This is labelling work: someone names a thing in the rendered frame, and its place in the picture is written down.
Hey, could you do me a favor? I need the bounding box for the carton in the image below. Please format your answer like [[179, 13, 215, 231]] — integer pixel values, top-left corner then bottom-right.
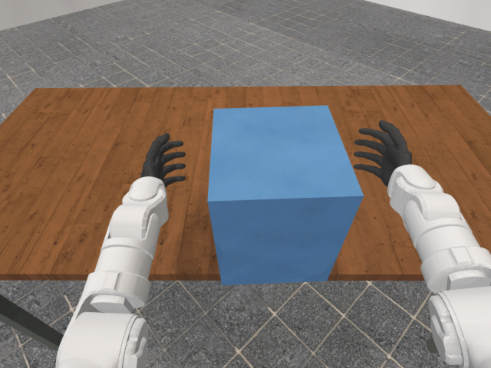
[[207, 105, 364, 285]]

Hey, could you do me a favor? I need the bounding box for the table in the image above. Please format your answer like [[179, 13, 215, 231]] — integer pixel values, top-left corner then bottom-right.
[[0, 85, 491, 353]]

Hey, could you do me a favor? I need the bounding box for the robot right upper arm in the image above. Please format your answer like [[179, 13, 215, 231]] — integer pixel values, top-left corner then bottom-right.
[[428, 286, 491, 368]]

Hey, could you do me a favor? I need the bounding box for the left robot forearm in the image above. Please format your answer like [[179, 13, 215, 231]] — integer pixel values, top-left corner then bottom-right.
[[55, 176, 169, 368]]

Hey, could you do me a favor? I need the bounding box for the right robot forearm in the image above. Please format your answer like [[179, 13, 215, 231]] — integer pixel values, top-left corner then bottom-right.
[[387, 165, 491, 293]]

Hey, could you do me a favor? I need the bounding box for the robot right hand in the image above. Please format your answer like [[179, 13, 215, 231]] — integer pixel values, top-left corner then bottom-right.
[[354, 120, 412, 187]]

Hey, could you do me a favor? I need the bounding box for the robot left hand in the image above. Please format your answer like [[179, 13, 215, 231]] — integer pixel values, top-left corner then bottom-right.
[[140, 133, 186, 187]]

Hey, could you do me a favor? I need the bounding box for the robot left upper arm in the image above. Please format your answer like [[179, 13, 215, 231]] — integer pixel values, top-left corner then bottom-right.
[[58, 312, 148, 368]]

